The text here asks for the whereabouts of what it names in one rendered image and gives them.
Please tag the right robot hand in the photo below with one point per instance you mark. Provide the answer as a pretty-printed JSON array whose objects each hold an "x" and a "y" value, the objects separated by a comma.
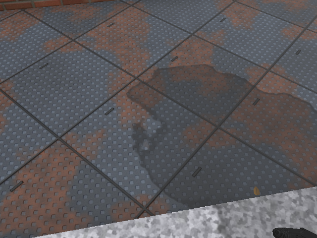
[{"x": 283, "y": 232}]

